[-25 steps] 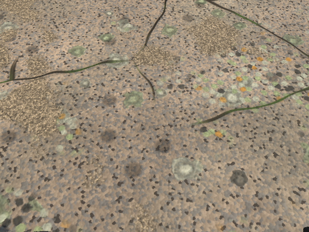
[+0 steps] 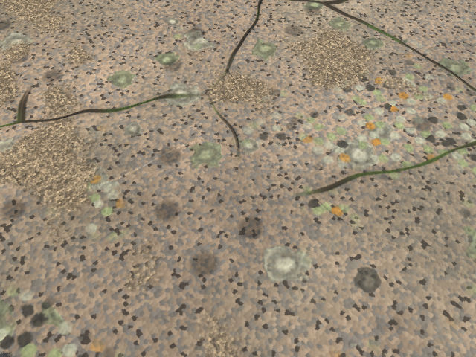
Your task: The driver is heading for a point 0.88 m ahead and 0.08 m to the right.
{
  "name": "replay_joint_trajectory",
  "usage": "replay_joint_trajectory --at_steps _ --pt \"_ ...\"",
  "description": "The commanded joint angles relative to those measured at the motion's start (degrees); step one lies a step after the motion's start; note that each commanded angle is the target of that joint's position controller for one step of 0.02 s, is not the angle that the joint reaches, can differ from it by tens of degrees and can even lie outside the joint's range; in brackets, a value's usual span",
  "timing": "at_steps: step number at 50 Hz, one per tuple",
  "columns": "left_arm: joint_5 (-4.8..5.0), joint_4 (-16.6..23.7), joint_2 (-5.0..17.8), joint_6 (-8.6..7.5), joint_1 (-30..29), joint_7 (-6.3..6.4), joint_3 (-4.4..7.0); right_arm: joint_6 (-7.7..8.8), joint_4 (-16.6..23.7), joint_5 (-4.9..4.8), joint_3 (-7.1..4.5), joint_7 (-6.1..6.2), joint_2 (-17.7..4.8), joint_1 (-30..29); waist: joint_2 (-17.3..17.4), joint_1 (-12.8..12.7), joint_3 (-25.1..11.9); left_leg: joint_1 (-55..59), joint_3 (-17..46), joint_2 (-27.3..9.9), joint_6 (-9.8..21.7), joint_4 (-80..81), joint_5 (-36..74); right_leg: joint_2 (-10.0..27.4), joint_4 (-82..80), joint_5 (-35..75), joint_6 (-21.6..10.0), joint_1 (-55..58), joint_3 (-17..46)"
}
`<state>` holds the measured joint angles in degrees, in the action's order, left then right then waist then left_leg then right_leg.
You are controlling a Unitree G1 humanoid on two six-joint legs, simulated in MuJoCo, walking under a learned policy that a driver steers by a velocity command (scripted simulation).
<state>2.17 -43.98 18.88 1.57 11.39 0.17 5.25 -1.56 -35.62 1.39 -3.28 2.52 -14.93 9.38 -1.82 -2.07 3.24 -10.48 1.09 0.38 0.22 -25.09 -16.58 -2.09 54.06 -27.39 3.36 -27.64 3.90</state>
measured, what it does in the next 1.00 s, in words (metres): walks ahead: right foot, then left foot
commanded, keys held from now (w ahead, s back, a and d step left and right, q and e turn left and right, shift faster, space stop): e+shift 0.28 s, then q+shift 0.10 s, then w+q+shift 0.34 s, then q+shift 0.24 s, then e+shift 0.04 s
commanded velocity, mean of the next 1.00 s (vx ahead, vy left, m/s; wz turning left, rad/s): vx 0.28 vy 0.00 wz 0.06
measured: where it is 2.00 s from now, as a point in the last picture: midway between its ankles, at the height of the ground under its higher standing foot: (254, 289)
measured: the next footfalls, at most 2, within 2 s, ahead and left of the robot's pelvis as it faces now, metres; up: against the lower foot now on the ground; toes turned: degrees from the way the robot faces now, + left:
right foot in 0.24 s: +0.04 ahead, -0.16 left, +0.00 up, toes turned -20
left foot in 0.92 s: +0.38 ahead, +0.10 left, +0.00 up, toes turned +9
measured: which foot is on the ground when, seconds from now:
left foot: down 0.00-0.26, up 0.28-0.90, down 0.92-1.00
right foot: up 0.00-0.22, down 0.24-0.90, up 0.92-1.00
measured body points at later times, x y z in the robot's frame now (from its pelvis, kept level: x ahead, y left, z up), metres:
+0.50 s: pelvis +0.02 -0.06 +0.01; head +0.04 -0.09 +0.45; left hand +0.25 +0.15 -0.08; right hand +0.05 -0.37 -0.11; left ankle +0.06 +0.08 -0.66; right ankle +0.00 -0.14 -0.74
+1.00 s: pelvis +0.24 +0.01 -0.04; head +0.29 +0.03 +0.41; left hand +0.33 +0.31 -0.15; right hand +0.40 -0.27 -0.13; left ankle +0.34 +0.09 -0.74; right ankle +0.07 -0.16 -0.63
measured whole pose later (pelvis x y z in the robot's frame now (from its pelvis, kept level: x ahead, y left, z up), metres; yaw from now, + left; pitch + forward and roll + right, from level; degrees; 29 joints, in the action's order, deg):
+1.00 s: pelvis +0.24 +0.01 -0.04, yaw +7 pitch +1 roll -1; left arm 1.5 -42.8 18.0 -2.9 11.1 -0.9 3.8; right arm 0.4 -36.1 -1.0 -4.8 -1.9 -19.4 13.3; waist -0.2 0.3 5.7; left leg -32.3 -3.2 1.7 5.6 -43.4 -12.5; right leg 4.5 72.4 -33.4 4.6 -14.4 -0.6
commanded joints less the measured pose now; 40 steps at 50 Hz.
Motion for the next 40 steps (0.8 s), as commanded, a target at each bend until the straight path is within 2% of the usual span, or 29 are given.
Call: replay_joint_trajectory --at_steps 1,4,6,9,11,12,13,14,15,16,17,18,19,20,21,22,24,27,29,32,36,39,40 --pt "-0.45 4.6 4.4 1.12 -0.7 0.13 1.46 1.62 4.0 -0.93 -2.39 0.56 -7.6 -4.2 10.7 1.0 -3.7 8.1 5.4 -15.9 10.3 4.6 36.6 4.7 10.0 2.3 3.1 -10.4 -1.4" --pt "-0.24 8.3 2.5 1.21 -4.6 -1.25 0.36 1.13 2.7 -0.54 -3.16 0.70 -8.9 -2.0 10.8 3.4 -4.2 9.4 1.4 -15.8 11.0 4.7 33.5 6.1 1.9 6.4 3.6 -8.9 -4.3" --pt "-0.41 10.1 2.3 1.23 -5.6 -2.21 0.04 0.90 2.4 -0.80 -3.86 0.34 -10.8 -2.0 11.0 4.0 -5.2 8.5 -0.6 -17.0 10.9 4.2 33.0 6.2 -4.3 7.2 2.4 -4.4 -6.1" --pt "-0.44 11.4 4.5 2.15 -3.8 -2.92 0.97 1.55 1.9 -2.36 -4.71 -1.03 -12.6 -2.4 11.4 3.1 -6.0 6.8 -3.2 -18.5 9.3 1.1 32.7 4.7 -11.6 8.5 -0.3 2.3 -9.3" --pt "-0.45 11.0 5.5 2.86 0.3 -2.67 2.05 2.33 1.4 -3.56 -4.72 -1.76 -11.8 -3.3 10.1 0.2 -6.8 3.5 -6.9 -17.6 5.8 -6.4 31.0 2.5 -20.5 14.1 -3.2 10.8 -10.7" --pt "-0.76 9.8 8.1 2.81 5.4 -1.68 3.46 2.82 0.2 -3.40 -4.34 -2.25 -10.0 -0.6 4.9 -1.8 -9.1 -2.3 -10.3 -14.3 2.1 -16.5 27.9 1.1 -26.1 21.8 -6.1 21.3 -8.0" --pt "-0.69 10.5 16.7 2.38 9.2 -0.29 5.70 3.21 2.3 -0.88 -3.30 -2.47 -6.9 -0.3 -12.4 -2.0 -10.1 -20.6 -12.4 -6.8 -4.0 -35.2 -4.7 13.8 -29.0 51.5 -13.2 34.6 13.4" --pt "-3.19 12.7 18.8 0.68 6.5 -0.70 5.24 3.46 5.5 0.43 -2.33 -1.94 -5.4 -4.4 -17.3 -1.8 -16.8 -31.0 -0.8 1.3 -5.6 -48.0 -24.7 24.5 -32.3 49.1 -26.5 35.1 33.7" --pt "-3.15 13.1 13.6 -0.62 4.8 -1.22 3.60 3.16 4.3 -0.80 -2.99 -1.69 -9.2 -6.6 -7.6 -4.0 -16.7 -31.2 3.6 -1.6 -4.5 -51.0 -22.9 24.6 -34.2 44.1 -25.8 33.1 26.8" --pt "-2.66 12.4 10.2 -1.31 2.4 -0.70 2.30 2.75 3.6 -1.93 -3.06 -1.33 -9.6 -6.5 -5.5 -2.1 -12.9 -30.2 3.1 -3.2 -3.1 -49.4 -18.5 22.0 -33.6 40.1 -22.2 29.0 20.4" --pt "-1.79 12.2 7.4 -1.33 -0.6 -0.14 1.33 2.15 1.7 -1.72 -3.16 -0.71 -9.7 -4.7 -1.8 -0.4 -10.8 -28.7 2.7 -5.0 -3.0 -45.5 -14.3 19.1 -33.2 36.8 -18.7 25.8 15.3" --pt "-1.53 12.1 5.5 -1.16 -3.5 0.47 0.35 1.52 0.7 -1.23 -3.25 -0.30 -10.0 -3.3 -2.8 1.0 -10.0 -25.0 2.1 -5.5 -3.4 -42.6 -10.6 17.2 -33.4 36.8 -17.0 22.3 11.5" --pt "-2.29 12.0 4.2 -1.15 -4.9 0.86 -0.56 1.00 -0.6 -1.23 -3.00 -0.53 -9.1 -1.2 -4.2 1.9 -10.5 -19.8 0.9 -4.9 -4.0 -42.9 -7.3 15.5 -33.8 38.7 -16.5 18.6 7.9" --pt "-2.52 10.3 3.6 -1.33 -2.2 1.00 -0.80 0.99 -2.4 -1.63 -2.71 -1.27 -8.4 2.7 -4.7 2.0 -12.7 -18.2 -0.9 -4.5 -4.2 -41.8 -4.3 14.1 -36.4 25.1 -16.2 19.4 5.8" --pt "-2.27 9.3 5.1 -1.69 0.2 0.94 -0.31 1.11 -2.9 -2.54 -2.53 -2.02 -8.2 3.8 -6.4 0.9 -11.7 -19.9 -2.1 -4.6 -3.9 -40.1 -2.0 14.0 -39.8 7.8 -16.0 20.0 6.4" --pt "-2.28 8.9 6.6 -2.33 0.9 0.89 0.06 1.28 -2.0 -3.15 -2.50 -2.36 -8.8 1.8 -8.1 -0.2 -8.5 -23.2 -1.7 -4.9 -3.4 -38.3 -0.1 15.2 -43.1 -3.6 -15.8 19.7 9.0" --pt "-3.21 7.9 7.4 -3.88 1.8 1.07 0.13 1.83 -0.7 -3.60 -2.65 -2.35 -9.7 -1.8 -7.2 -1.3 -3.5 -30.5 1.9 -5.1 -2.5 -35.8 2.8 18.6 -47.0 -11.5 -15.5 21.7 12.8" --pt "-2.98 6.3 6.4 -5.78 2.9 1.32 0.09 2.87 -1.4 -3.32 -3.01 -2.17 -9.2 0.1 -5.1 -0.5 -1.8 -39.9 5.8 -5.1 -2.3 -36.2 6.4 21.3 -48.8 -9.7 -14.5 28.9 10.5" --pt "-2.87 5.7 5.7 -6.51 2.6 1.27 0.01 3.13 -1.9 -3.22 -3.15 -2.20 -8.5 1.9 -4.8 0.4 -1.0 -42.5 5.8 -5.9 -3.0 -38.0 8.2 21.6 -49.6 -7.4 -13.5 29.7 6.4" --pt "-3.26 5.1 5.3 -7.07 2.1 1.12 0.03 2.99 -1.9 -3.08 -2.84 -2.45 -7.0 3.3 -4.0 1.3 0.6 -43.5 4.4 -7.5 -4.3 -40.0 11.1 21.6 -50.3 -3.5 -12.6 27.5 -0.5" --pt "-3.35 3.8 5.9 -6.96 3.3 0.93 0.45 2.97 -0.1 -3.44 -1.64 -3.19 -4.8 1.7 -1.8 0.7 3.3 -43.9 1.5 -9.9 -3.2 -37.1 14.2 21.5 -50.7 2.0 -12.2 27.2 -8.2" --pt "-3.36 3.1 6.5 -5.91 2.4 0.56 0.93 3.13 1.2 -3.13 -0.58 -4.64 -3.4 -1.3 -0.3 0.0 6.6 -38.2 -1.6 -10.9 -1.0 -26.1 15.6 19.5 -48.9 15.0 -11.1 26.8 -16.6" --pt "-2.99 3.1 7.2 -5.49 1.7 0.39 1.26 3.12 1.6 -2.99 -0.39 -5.20 -3.2 -1.8 -0.2 0.0 6.9 -34.8 -3.3 -10.5 -0.2 -22.4 15.4 19.0 -47.7 18.9 -10.6 26.5 -18.9"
